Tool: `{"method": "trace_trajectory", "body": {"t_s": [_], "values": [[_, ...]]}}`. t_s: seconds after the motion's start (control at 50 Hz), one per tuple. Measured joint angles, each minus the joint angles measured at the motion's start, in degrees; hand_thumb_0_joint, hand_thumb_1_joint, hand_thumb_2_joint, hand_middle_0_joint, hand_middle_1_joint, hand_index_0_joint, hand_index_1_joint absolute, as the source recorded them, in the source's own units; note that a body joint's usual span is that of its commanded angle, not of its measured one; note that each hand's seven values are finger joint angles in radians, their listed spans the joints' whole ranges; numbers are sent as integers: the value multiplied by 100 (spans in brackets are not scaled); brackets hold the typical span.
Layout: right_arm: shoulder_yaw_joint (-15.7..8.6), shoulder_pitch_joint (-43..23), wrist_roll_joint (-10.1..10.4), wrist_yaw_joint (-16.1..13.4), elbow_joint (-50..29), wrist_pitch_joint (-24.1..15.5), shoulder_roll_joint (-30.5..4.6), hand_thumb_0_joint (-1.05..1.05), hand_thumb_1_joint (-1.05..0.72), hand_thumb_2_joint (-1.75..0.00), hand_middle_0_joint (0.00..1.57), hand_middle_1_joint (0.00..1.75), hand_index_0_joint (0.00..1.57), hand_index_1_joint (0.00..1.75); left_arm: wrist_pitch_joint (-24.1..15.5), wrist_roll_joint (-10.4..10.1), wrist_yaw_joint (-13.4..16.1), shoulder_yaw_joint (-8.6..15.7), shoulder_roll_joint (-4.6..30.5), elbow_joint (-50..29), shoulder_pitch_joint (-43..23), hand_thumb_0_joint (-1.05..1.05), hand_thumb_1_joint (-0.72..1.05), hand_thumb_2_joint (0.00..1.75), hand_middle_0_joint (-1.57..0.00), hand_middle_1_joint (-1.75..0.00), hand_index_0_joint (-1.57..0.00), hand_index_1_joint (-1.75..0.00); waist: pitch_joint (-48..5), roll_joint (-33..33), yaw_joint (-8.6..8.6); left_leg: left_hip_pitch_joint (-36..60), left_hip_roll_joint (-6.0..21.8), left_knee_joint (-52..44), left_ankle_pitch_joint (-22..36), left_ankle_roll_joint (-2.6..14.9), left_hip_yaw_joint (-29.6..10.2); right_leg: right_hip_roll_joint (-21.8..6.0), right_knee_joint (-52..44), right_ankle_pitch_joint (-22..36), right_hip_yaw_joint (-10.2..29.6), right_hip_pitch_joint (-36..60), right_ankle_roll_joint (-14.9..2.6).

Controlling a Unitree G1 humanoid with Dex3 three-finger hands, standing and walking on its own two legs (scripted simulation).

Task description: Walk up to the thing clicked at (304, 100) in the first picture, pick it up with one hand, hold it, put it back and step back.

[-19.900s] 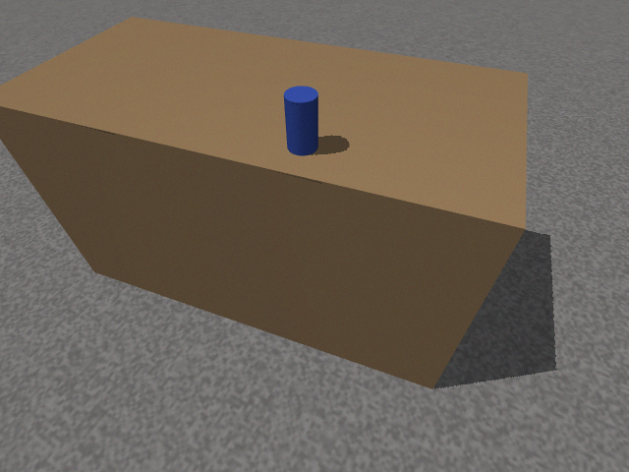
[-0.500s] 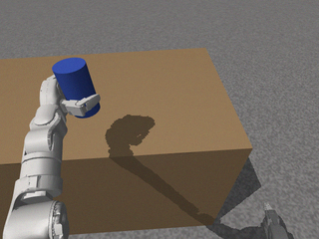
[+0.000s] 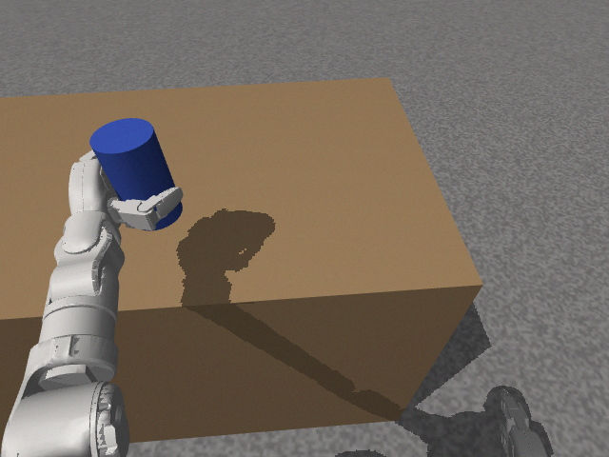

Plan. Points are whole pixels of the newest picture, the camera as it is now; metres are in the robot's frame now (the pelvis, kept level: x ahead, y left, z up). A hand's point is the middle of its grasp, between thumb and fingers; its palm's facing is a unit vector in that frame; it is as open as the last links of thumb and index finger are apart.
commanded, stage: lower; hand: left
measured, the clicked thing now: (141, 177) +0.43 +0.21 +0.17
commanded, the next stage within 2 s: loosen in 1.36 s
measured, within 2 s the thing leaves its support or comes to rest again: rests again in 1.20 s
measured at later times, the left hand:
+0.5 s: hand (162, 211) +0.44 +0.21 +0.10, palm faces +0.20 -0.98 +0.00, open 9.8 cm
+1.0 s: hand (168, 227) +0.45 +0.21 +0.06, palm faces +0.18 -0.98 -0.01, open 9.8 cm
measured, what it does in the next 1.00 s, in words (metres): stands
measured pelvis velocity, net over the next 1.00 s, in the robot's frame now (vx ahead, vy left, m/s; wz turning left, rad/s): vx -0.01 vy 0.01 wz -0.01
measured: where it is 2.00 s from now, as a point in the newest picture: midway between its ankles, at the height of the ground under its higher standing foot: outside the picture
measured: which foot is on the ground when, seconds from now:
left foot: down 0.00-1.00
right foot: down 0.00-1.00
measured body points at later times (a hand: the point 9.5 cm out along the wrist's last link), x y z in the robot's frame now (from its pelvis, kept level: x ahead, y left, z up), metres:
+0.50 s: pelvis -0.01 +0.00 -0.01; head +0.05 +0.00 +0.43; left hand +0.43 +0.26 +0.10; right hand +0.14 -0.27 -0.09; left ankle +0.04 +0.13 -0.73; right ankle -0.03 -0.14 -0.73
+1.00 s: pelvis -0.01 +0.01 -0.03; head +0.06 +0.02 +0.41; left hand +0.43 +0.27 +0.06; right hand +0.14 -0.25 -0.09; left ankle +0.04 +0.13 -0.73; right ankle -0.03 -0.14 -0.73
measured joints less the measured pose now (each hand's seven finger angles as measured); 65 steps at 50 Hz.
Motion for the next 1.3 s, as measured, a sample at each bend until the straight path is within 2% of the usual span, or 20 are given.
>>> {"method": "trace_trajectory", "body": {"t_s": [0.12, 0.22, 0.6, 0.78, 1.14, 1.3], "values": [[-4, -23, -16, -7, -66, 145, -8, -1, 52, -6, 6, 5, 5, 5, -204, 31, -34, -22, 56, 133, 38, -1, -41, 117, -72, -109, -74, -110, 0, 4, -25, -74, 19, 37, -11, -14, -25, 22, 24, -9, -22, -62, -15], [38, -99, -14, -3, -34, 244, 5, -1, 51, -6, 6, 5, 5, 5, -454, 14, -112, -25, 125, 550, -91, -1, -41, 117, -72, -109, -74, -109, -33, -21, -67, -226, 24, 125, -24, -21, -50, 31, 137, -44, -44, -216, -25], [73, 24, -102, 67, -708, 594, 16, -1, 49, -6, 6, 5, 5, 5, -1309, 65, -241, 75, 249, 1206, -155, -1, -42, 117, -72, -109, -74, -109, -179, -97, -273, -1180, 90, 919, -316, -13, -62, 101, 884, -307, -23, -1152, -18], [108, 186, -132, 137, -1149, 732, 56, -1, 49, -6, 6, 5, 5, 5, -1498, 84, -314, 107, 241, 1292, -119, -1, -42, 117, -72, -109, -74, -109, -273, -73, -295, -1524, 109, 1277, -481, 12, -72, 121, 1178, -441, -20, -1463, 8], [160, 576, -194, 228, -2046, 948, 83, -1, 49, -6, 6, 5, 5, 5, -1675, 161, -185, 48, 150, 1217, -55, -1, -41, 117, -72, -109, -74, -109, -317, -106, -344, -1966, 108, 1766, -701, 60, -84, 123, 1583, -625, -16, -1855, 60], [95, 661, -208, 252, -2313, 1055, 69, -1, 49, -6, 6, 5, 5, 5, -1787, 197, -80, 73, 103, 1133, 8, -1, -41, 116, -72, -108, -74, -109, -296, -111, -362, -2067, 104, 1887, -750, 72, -74, 118, 1711, -677, -3, -1959, 73]]}}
